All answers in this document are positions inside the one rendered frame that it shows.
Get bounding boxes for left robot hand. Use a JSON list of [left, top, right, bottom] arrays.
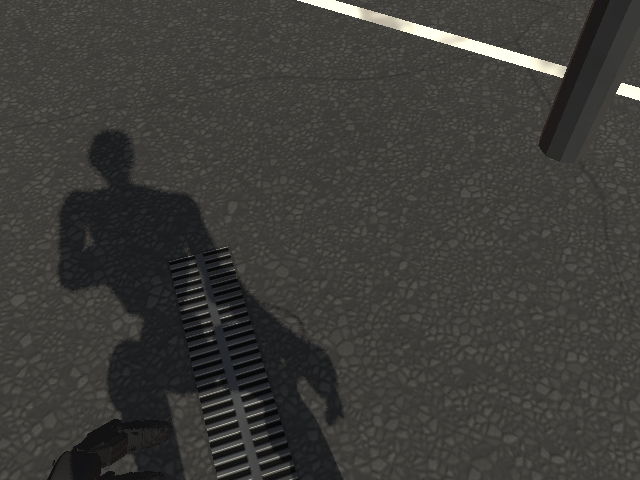
[[47, 419, 172, 480]]

